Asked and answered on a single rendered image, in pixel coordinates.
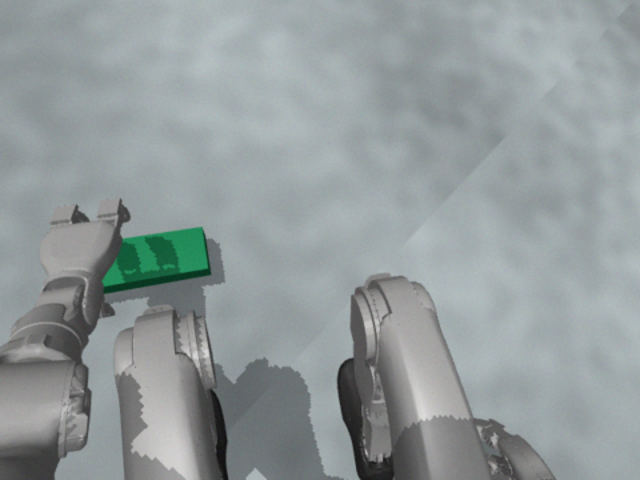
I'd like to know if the left robot foot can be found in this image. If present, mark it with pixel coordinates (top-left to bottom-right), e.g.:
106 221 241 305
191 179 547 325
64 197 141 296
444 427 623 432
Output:
210 389 228 480

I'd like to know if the left robot hand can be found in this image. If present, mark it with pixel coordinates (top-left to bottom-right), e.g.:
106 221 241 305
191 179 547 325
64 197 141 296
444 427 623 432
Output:
39 198 130 318

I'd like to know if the carton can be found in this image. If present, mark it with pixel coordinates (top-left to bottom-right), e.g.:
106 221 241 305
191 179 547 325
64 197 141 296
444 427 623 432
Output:
102 227 211 294

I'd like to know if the left robot arm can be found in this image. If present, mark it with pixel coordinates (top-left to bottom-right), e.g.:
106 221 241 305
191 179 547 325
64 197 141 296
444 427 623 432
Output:
0 270 104 480

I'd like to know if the right robot foot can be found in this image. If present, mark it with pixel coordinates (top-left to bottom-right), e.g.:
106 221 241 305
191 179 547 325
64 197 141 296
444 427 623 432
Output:
337 358 394 480

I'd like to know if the right robot hand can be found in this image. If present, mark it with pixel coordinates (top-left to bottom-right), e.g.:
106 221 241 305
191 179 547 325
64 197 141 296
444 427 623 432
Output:
474 418 556 480

